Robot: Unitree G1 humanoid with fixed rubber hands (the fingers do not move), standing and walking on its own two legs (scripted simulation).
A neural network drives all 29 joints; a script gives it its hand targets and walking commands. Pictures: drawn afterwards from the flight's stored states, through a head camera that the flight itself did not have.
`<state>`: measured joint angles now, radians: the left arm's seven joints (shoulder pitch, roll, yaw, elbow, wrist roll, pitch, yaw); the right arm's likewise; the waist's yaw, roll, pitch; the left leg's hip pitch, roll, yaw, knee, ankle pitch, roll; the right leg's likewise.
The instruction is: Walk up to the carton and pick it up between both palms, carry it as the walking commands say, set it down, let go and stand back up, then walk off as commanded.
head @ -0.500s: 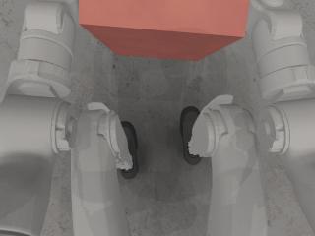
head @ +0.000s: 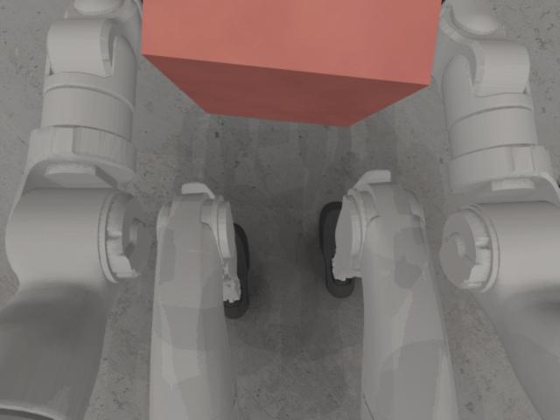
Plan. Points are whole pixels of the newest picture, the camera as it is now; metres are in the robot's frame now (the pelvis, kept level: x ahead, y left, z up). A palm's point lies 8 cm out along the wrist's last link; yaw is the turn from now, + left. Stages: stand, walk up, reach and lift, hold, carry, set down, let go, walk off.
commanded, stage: reach and lift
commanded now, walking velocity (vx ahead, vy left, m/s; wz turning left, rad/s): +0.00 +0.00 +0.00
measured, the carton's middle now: (287, 30) +0.55 -0.01 -0.13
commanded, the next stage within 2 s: none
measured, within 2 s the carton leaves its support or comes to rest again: neither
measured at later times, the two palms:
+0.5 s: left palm out of the picture +0.54 +0.16 +0.02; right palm out of the picture +0.51 -0.17 +0.01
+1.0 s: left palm out of the picture +0.52 +0.16 +0.10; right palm out of the picture +0.49 -0.17 +0.08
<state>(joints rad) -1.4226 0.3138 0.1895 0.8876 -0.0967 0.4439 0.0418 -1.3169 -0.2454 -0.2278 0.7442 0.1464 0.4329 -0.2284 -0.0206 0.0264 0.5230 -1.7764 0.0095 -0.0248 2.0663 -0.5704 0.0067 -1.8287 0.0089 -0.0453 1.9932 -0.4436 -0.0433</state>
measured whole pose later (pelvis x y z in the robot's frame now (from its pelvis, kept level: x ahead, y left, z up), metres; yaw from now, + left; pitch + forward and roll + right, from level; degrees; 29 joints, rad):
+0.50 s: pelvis +0.00 +0.00 +0.06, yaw +0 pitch +12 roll +0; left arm -1.34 0.29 0.20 0.84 -0.08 0.46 0.03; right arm -1.21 -0.20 -0.24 0.67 0.12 0.46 -0.23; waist -0.02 0.03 0.52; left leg -1.55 0.00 -0.03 1.90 -0.55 0.00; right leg -1.60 0.01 -0.04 1.83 -0.44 -0.04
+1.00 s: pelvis +0.00 +0.00 +0.12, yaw +1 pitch +7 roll -1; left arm -1.24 0.25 0.20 0.83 -0.06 0.46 0.02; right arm -1.10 -0.17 -0.25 0.64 0.10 0.47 -0.22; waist -0.02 0.03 0.52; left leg -1.28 -0.01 -0.04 1.69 -0.53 0.00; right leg -1.31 0.02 -0.04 1.63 -0.44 -0.03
